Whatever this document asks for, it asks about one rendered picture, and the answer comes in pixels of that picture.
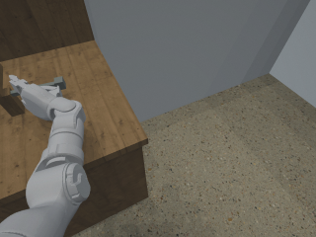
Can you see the robot left upper arm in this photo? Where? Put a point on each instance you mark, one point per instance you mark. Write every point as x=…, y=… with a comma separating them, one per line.
x=54, y=195

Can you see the counter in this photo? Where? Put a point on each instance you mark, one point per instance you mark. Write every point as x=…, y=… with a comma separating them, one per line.
x=39, y=41

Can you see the left robot hand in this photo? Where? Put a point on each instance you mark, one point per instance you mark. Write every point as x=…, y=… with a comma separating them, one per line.
x=35, y=98

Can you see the tap lever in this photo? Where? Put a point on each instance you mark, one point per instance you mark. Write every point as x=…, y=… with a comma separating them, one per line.
x=57, y=81

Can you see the left robot forearm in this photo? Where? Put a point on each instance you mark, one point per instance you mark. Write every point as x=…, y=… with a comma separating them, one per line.
x=66, y=135

